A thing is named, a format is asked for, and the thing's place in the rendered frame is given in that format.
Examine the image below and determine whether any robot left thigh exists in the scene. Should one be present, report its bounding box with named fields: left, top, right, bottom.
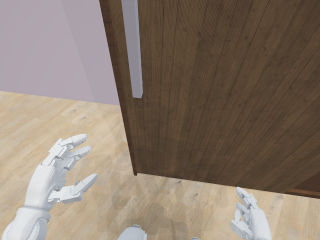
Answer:
left=117, top=227, right=147, bottom=240

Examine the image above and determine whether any robot left forearm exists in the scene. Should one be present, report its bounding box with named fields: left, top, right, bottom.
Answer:
left=1, top=206, right=51, bottom=240

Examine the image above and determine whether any handle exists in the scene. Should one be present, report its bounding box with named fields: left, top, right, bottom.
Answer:
left=121, top=0, right=143, bottom=98

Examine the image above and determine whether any wardrobe door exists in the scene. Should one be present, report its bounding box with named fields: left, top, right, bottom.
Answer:
left=108, top=0, right=320, bottom=194
left=293, top=172, right=320, bottom=193

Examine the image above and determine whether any left robot hand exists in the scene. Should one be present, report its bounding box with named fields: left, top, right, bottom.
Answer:
left=24, top=134, right=98, bottom=212

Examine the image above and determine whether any right robot hand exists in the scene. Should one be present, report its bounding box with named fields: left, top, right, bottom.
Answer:
left=231, top=187, right=272, bottom=240

